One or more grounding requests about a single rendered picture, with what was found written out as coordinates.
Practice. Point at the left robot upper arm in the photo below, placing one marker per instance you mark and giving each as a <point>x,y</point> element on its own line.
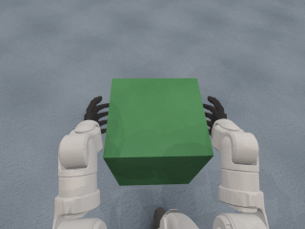
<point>90,223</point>

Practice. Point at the right robot upper arm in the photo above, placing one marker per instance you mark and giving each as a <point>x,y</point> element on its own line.
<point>238,221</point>

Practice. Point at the right robot hand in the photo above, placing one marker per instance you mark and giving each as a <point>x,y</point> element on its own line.
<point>217,112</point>

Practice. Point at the robot right forearm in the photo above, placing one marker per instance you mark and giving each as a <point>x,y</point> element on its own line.
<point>239,163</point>

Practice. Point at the carton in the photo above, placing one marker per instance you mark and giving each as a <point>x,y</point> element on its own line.
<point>157,132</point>

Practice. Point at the left robot hand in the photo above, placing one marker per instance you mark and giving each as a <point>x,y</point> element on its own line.
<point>92,112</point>

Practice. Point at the robot left forearm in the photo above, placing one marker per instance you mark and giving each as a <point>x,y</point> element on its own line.
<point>77,167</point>

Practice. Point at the right robot thigh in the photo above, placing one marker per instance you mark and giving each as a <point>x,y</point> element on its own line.
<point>177,221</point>

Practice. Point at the right robot foot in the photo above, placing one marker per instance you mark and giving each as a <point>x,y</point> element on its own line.
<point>157,216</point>

